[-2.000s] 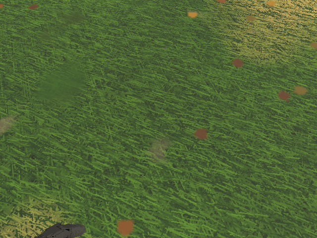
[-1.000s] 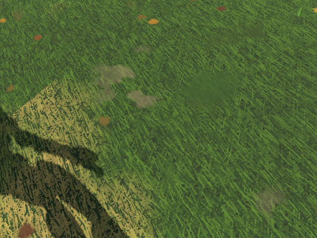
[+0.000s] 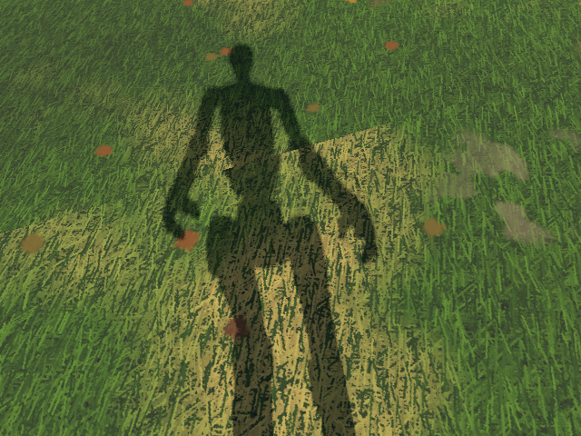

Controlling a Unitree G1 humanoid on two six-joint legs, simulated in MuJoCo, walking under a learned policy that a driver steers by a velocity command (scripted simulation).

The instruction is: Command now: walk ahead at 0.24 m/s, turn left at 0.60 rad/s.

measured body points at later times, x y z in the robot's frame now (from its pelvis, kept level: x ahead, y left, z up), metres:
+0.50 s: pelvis +0.17 +0.08 -0.02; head +0.21 +0.10 +0.42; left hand +0.06 +0.34 -0.16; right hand +0.46 -0.08 -0.10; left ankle +0.23 +0.17 -0.74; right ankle +0.02 -0.09 -0.70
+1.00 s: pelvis +0.44 +0.20 -0.02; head +0.48 +0.21 +0.43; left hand +0.53 +0.50 -0.11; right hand +0.51 -0.07 -0.15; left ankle +0.23 +0.17 -0.73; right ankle +0.61 +0.19 -0.74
